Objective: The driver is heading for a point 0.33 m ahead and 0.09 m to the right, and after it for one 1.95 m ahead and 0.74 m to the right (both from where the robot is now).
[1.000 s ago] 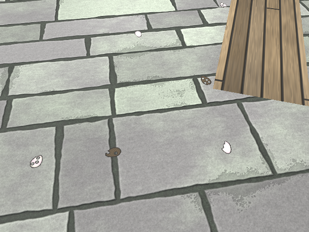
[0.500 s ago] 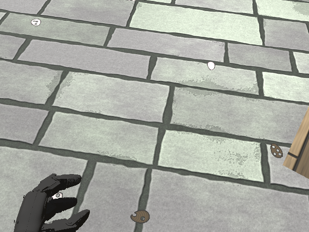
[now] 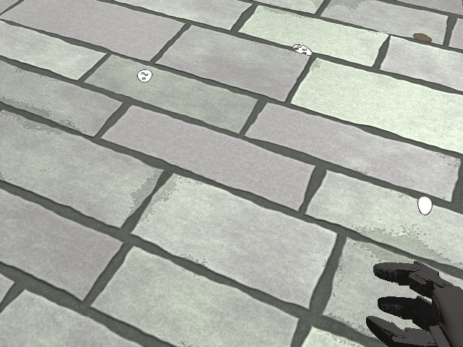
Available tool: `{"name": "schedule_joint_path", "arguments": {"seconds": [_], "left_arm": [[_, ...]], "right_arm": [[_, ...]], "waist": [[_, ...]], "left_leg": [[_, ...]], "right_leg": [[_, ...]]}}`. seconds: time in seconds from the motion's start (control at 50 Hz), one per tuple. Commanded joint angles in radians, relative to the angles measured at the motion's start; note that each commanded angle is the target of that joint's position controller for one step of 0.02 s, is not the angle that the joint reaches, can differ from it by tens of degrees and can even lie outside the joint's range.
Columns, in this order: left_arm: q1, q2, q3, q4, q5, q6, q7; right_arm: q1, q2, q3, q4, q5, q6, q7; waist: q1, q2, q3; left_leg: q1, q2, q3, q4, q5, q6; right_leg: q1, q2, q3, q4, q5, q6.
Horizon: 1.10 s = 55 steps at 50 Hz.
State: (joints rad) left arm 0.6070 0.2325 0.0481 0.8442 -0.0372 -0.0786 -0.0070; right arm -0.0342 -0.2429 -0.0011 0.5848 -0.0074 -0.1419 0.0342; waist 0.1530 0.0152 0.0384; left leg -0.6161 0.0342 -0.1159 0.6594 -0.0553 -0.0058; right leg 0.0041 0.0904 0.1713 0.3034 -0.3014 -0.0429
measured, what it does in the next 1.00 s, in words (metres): walks ahead, turning right: left foot, then right foot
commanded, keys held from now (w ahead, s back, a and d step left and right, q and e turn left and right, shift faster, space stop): w+e+shift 0.64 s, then w+shift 0.08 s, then w+q+shift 0.28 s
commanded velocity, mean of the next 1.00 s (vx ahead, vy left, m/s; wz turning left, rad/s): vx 1.00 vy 0.00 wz -0.61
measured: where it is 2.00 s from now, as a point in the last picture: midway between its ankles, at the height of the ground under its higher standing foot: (419, 104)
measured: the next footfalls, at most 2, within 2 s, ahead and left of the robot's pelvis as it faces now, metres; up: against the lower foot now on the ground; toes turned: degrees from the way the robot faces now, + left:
left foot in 0.12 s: +0.30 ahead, +0.16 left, +0.00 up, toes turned -11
right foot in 0.54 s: +0.62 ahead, -0.23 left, +0.00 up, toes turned -33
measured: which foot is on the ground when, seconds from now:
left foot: up 0.00-0.10, down 0.12-0.54, up 0.56-1.00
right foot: down 0.00-0.10, up 0.12-0.52, down 0.54-1.00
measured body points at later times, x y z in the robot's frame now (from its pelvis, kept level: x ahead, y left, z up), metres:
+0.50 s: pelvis +0.42 -0.05 -0.04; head +0.44 -0.08 +0.41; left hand +0.76 +0.06 -0.08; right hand +0.26 -0.31 -0.17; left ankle +0.26 +0.17 -0.74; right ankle +0.58 -0.23 -0.71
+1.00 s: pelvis +0.82 -0.27 -0.03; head +0.84 -0.28 +0.42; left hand +1.01 -0.05 -0.15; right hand +0.87 -0.59 -0.09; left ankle +1.07 -0.32 -0.72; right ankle +0.59 -0.20 -0.74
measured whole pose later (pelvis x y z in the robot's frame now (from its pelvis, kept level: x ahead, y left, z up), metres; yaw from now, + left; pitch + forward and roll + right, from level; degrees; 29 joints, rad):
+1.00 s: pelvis +0.82 -0.27 -0.03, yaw -37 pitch +0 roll -1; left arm 0.39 0.31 0.03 0.78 0.02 -0.08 -0.01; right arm 0.08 -0.28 0.00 0.63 0.04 -0.11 0.06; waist 0.07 0.01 0.04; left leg -0.65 0.02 0.04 0.53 0.14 0.06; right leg 0.26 0.08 0.03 0.21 -0.46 -0.07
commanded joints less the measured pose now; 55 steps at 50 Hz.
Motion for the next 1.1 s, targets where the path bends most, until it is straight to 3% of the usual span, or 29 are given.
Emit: {"name": "schedule_joint_path", "arguments": {"seconds": [0.02, 0.06, 0.1, 0.12, 0.14, 0.16, 0.2, 0.24, 0.3, 0.36, 0.42, 0.46, 0.52, 0.54, 0.56, 0.58, 0.6, 0.62, 0.64, 0.7, 0.78, 0.84, 0.92, 0.98, 1.02, 1.04, 1.06, 1.08, 1.1], "left_arm": [[-0.128, 0.169, 0.037, -0.103, -0.018, -0.017, 0.015], [-0.102, 0.16, 0.035, -0.084, -0.019, -0.004, 0.016], [-0.144, 0.182, 0.038, -0.098, 0.002, 0.005, 0.009], [-0.173, 0.128, 0.019, -0.139, 0.037, 0.004, 0.009], [-0.018, -0.009, -0.028, -0.175, -0.022, -0.01, 0.008], [-0.08, 0.076, -0.015, -0.156, -0.052, -0.003, 0.026], [-0.266, 0.127, 0.002, -0.176, -0.014, 0.007, 0.027], [-0.328, 0.085, 0.004, -0.21, -0.002, 0.022, 0.006], [-0.361, 0.039, -0.01, -0.256, -0.012, 0.06, -0.01], [-0.393, 0.069, -0.012, -0.28, 0.007, 0.059, -0.03], [-0.523, 0.103, -0.01, -0.3, 0.014, 0.045, -0.059], [-0.551, 0.139, 0.005, -0.314, 0.007, 0.039, -0.068], [-0.262, 0.265, 0.067, -0.265, -0.015, 0.057, -0.062], [-0.054, 0.341, 0.112, -0.2, -0.012, 0.071, -0.047], [-0.058, 0.368, 0.097, -0.168, -0.02, 0.081, -0.033], [-0.138, 0.412, 0.091, -0.251, 0.013, 0.052, -0.041], [-0.131, 0.327, 0.085, -0.265, 0.016, 0.034, -0.041], [-0.147, 0.315, 0.081, -0.249, 0.02, 0.013, -0.039], [-0.216, 0.3, 0.073, -0.248, 0.021, -0.001, -0.04], [-0.34, 0.207, 0.04, -0.258, 0.041, -0.012, -0.026], [-0.284, 0.16, 0.017, -0.196, 0.029, -0.018, 0.005], [-0.242, 0.171, 0.014, -0.17, 0.023, -0.033, 0.005], [-0.178, 0.21, 0.022, -0.1, 0.029, -0.03, 0.0], [-0.233, 0.244, 0.03, -0.095, 0.068, -0.005, 0.006], [-0.297, 0.278, 0.039, -0.116, 0.099, 0.019, 0.015], [-0.36, 0.279, 0.036, -0.135, 0.093, 0.024, 0.026], [-0.163, 0.105, -0.007, -0.179, 0.075, -0.002, 0.009], [-0.162, 0.131, -0.029, -0.184, 0.035, -0.042, -0.015], [-0.316, 0.207, -0.01, -0.21, 0.001, -0.065, -0.023]], "right_arm": [[-0.069, -0.093, -0.034, -0.072, 0.016, -0.017, -0.001], [-0.05, -0.131, -0.057, -0.073, 0.025, -0.018, -0.012], [0.177, -0.193, -0.096, -0.043, 0.029, -0.016, -0.032], [0.435, -0.257, -0.117, -0.008, 0.026, -0.001, -0.051], [0.496, -0.327, -0.124, 0.035, 0.011, 0.012, -0.033], [0.453, -0.217, -0.108, 0.027, 0.013, 0.02, -0.031], [0.386, -0.133, -0.087, 0.059, 0.008, 0.032, -0.04], [0.327, -0.088, -0.076, 0.089, -0.022, 0.034, -0.037], [0.245, -0.076, -0.077, 0.114, 0.007, 0.024, -0.031], [0.186, -0.146, -0.093, 0.117, 0.004, 0.014, -0.042], [0.244, -0.211, -0.108, 0.14, 0.01, 0.014, -0.044], [0.291, -0.275, -0.118, 0.15, 0.009, 0.024, -0.039], [0.287, -0.357, -0.135, 0.129, 0.019, 0.063, -0.042], [0.259, -0.322, -0.121, 0.099, 0.028, 0.056, -0.049], [0.33, -0.125, -0.064, 0.099, -0.009, 0.035, -0.039], [0.458, -0.101, -0.033, 0.014, 0.015, -0.006, -0.029], [0.28, -0.239, -0.057, -0.002, 0.037, -0.032, -0.026], [0.193, -0.232, -0.056, -0.033, 0.055, -0.039, -0.032], [0.183, -0.202, -0.048, -0.01, 0.029, -0.038, -0.045], [0.291, -0.184, -0.054, 0.035, 0.006, 0.006, -0.039], [0.125, -0.093, -0.018, -0.015, -0.011, 0.029, -0.033], [0.031, -0.071, -0.003, -0.016, 0.006, 0.019, -0.016], [-0.051, -0.112, -0.021, -0.042, 0.051, 0.015, 0.012], [0.048, -0.169, -0.052, -0.038, 0.053, 0.019, 0.033], [0.351, -0.235, -0.091, 0.022, 0.061, 0.049, 0.018], [0.587, -0.268, -0.107, 0.08, 0.057, 0.066, 0.007], [0.585, -0.361, -0.122, 0.082, 0.041, 0.059, 0.007], [0.574, -0.276, -0.108, 0.067, 0.026, 0.054, 0.009], [0.548, -0.207, -0.096, 0.067, 0.011, 0.051, 0.002]], "waist": [[-0.096, -0.093, 0.062], [-0.119, -0.106, 0.036], [-0.263, -0.115, -0.129], [-0.365, -0.026, -0.327], [-0.264, 0.392, -0.509], [-0.286, 0.319, -0.359], [-0.28, 0.071, -0.103], [-0.215, 0.072, 0.001], [-0.15, 0.075, 0.057], [-0.114, 0.026, 0.079], [-0.164, -0.056, 0.123], [-0.154, -0.019, 0.092], [0.039, 0.112, -0.104], [0.148, 0.044, -0.201], [0.021, -0.255, -0.124], [-0.111, -0.384, -0.433], [-0.009, -0.148, -0.379], [-0.038, -0.068, -0.206], [-0.1, 0.084, -0.115], [-0.208, -0.001, -0.05], [-0.135, -0.047, 0.07], [-0.061, -0.05, 0.083], [-0.033, -0.053, 0.13], [-0.123, -0.085, 0.012], [-0.283, -0.147, -0.161], [-0.411, -0.077, -0.236], [-0.235, 0.355, -0.344], [-0.244, 0.311, -0.45], [-0.276, 0.175, -0.286]], "left_leg": [[0.324, -0.046, 0.025, -0.116, 0.149, -0.024], [0.376, -0.059, 0.039, -0.164, 0.064, -0.005], [0.683, -0.018, 0.027, -0.146, -0.029, 0.046], [0.995, 0.163, -0.151, -0.107, -0.241, 0.098], [1.235, 0.42, -0.711, -0.286, -0.636, 0.262], [1.124, 0.393, -0.777, -0.37, -0.785, 0.239], [0.864, 0.318, -0.427, -0.374, -0.423, 0.184], [0.651, 0.259, -0.229, -0.416, -0.217, 0.173], [0.519, 0.265, -0.059, -0.493, -0.1, 0.166], [0.462, 0.221, 0.144, -0.549, -0.004, 0.139], [0.485, 0.169, 0.301, -0.577, 0.095, 0.093], [0.575, 0.181, 0.337, -0.509, 0.491, 0.075], [0.631, 0.215, 0.344, -0.023, 1.139, 0.069], [0.413, 0.165, 0.345, 0.313, 1.099, 0.043], [0.103, 0.003, 0.289, 0.756, -0.328, -0.005], [-0.155, -0.125, 0.037, 1.003, -0.569, -0.005], [-0.212, -0.057, -0.051, 0.908, -0.411, 0.031], [-0.236, -0.031, -0.03, 0.801, -0.353, 0.046], [-0.152, 0.01, -0.033, 0.709, -0.3, 0.041], [0.014, 0.079, -0.033, 0.55, -0.256, -0.001], [0.01, 0.109, 0.068, 0.254, 0.03, -0.046], [0.12, 0.075, 0.129, 0.028, 0.345, -0.028], [-0.018, 0.04, 0.112, -0.132, 0.318, 0.036], [0.054, -0.052, 0.187, -0.101, 0.164, 0.089], [0.328, -0.115, 0.228, -0.001, 0.016, 0.13], [0.639, -0.086, 0.153, -0.013, 0.0, 0.15], [1.024, 0.133, -0.385, -0.087, -0.317, 0.374], [1.133, 0.229, -0.832, -0.372, -0.745, 0.418], [1.014, 0.219, -0.787, -0.43, -0.757, 0.33]], "right_leg": [[-0.321, -0.215, 0.236, -0.148, 0.107, -0.157], [-0.238, -0.21, 0.235, -0.043, 0.26, -0.126], [-0.298, -0.142, 0.172, 0.301, 0.516, -0.063], [-0.467, -0.095, 0.112, 0.634, 0.35, -0.039], [-0.759, -0.025, 0.023, 0.972, -0.224, -0.005], [-0.894, -0.108, -0.005, 1.099, -0.173, -0.006], [-0.915, -0.181, -0.063, 1.1, -0.045, -0.006], [-0.836, -0.238, -0.058, 1.031, -0.014, -0.008], [-0.843, -0.289, -0.061, 0.983, 0.002, 0.007], [-0.8, -0.284, -0.083, 0.826, 0.226, 0.023], [-0.672, -0.224, -0.207, 0.553, 0.408, -0.013], [-0.559, -0.139, -0.293, 0.473, 0.398, -0.053], [-0.199, -0.011, -0.36, 0.504, 0.182, -0.124], [0.171, 0.012, -0.301, 0.421, 0.258, -0.176], [0.296, -0.147, 0.027, 0.38, 0.245, -0.227], [0.537, -0.344, 0.678, 0.135, -0.238, -0.465], [0.451, -0.344, 0.746, -0.038, -0.447, -0.376], [0.3, -0.328, 0.694, -0.08, -0.407, -0.331], [0.112, -0.29, 0.606, -0.07, -0.277, -0.29], [-0.182, -0.209, 0.355, -0.063, -0.015, -0.295], [-0.348, -0.141, 0.088, -0.11, 0.18, -0.242], [-0.356, -0.139, -0.023, -0.169, 0.162, -0.197], [-0.039, -0.246, -0.09, -0.196, 0.289, -0.159], [0.166, -0.276, -0.161, -0.045, 0.883, -0.103], [0.174, -0.281, -0.199, 0.315, 1.349, -0.076], [-0.047, -0.243, -0.225, 0.669, 1.26, -0.044], [-0.524, -0.042, -0.163, 1.137, 0.242, 0.047], [-0.716, 0.02, -0.019, 1.222, -0.144, 0.023], [-0.772, -0.038, 0.007, 1.181, -0.079, -0.026]]}}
